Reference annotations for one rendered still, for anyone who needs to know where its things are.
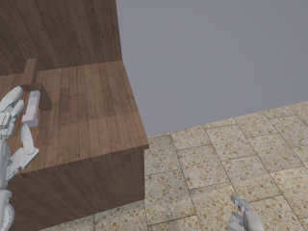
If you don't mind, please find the counter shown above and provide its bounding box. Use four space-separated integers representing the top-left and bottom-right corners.
0 0 149 231

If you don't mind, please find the left robot hand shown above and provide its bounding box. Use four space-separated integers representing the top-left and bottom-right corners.
0 86 39 191

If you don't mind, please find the tap lever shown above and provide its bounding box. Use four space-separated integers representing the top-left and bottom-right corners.
21 90 40 128

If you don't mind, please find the right robot hand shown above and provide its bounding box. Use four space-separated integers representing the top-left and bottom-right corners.
227 194 265 231

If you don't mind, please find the robot left forearm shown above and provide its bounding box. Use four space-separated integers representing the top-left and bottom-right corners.
0 190 15 231

